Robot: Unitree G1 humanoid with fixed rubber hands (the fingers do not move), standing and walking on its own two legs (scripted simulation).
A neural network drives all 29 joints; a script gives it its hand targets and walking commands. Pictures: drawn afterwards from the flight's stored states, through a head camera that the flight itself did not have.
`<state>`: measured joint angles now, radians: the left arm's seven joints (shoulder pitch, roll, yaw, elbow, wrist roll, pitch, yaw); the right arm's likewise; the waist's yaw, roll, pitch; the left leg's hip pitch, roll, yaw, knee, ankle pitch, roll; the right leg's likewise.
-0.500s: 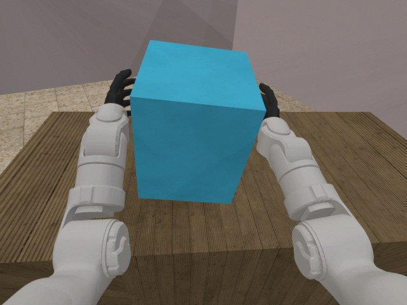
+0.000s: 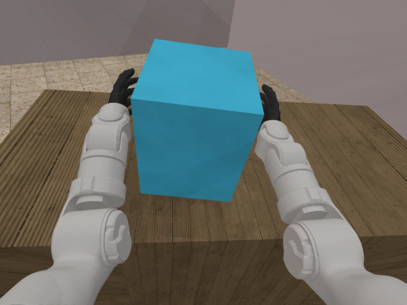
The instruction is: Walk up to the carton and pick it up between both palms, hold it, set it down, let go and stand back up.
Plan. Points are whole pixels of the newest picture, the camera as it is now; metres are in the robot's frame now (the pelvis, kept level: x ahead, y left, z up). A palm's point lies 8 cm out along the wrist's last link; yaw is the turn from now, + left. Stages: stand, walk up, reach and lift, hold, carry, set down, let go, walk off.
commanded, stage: set down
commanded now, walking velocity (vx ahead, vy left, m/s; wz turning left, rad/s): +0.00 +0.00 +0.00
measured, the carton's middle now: (194, 124) +0.44 +0.00 +0.17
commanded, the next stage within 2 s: none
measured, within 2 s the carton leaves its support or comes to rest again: rests again in 1.72 s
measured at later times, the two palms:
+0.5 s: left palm (145, 118) +0.45 +0.10 +0.17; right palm (277, 143) +0.39 -0.18 +0.15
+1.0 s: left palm (132, 123) +0.46 +0.13 +0.15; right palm (261, 150) +0.39 -0.15 +0.13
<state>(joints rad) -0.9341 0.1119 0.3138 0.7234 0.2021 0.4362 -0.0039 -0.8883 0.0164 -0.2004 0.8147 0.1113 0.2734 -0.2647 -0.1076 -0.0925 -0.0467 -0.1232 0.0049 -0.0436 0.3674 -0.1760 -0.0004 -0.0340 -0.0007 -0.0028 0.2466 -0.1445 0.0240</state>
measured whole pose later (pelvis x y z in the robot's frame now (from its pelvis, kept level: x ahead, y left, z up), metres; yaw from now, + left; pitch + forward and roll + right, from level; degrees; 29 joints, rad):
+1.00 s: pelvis +0.02 +0.01 +0.00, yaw +0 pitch -2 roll -1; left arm -0.91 0.15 0.23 0.95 0.18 0.25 -0.03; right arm -0.76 0.12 -0.33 0.81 -0.03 0.14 -0.26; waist -0.14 -0.05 -0.02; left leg -0.14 -0.02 -0.04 0.37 -0.21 0.02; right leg -0.03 -0.02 0.00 0.22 -0.16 0.05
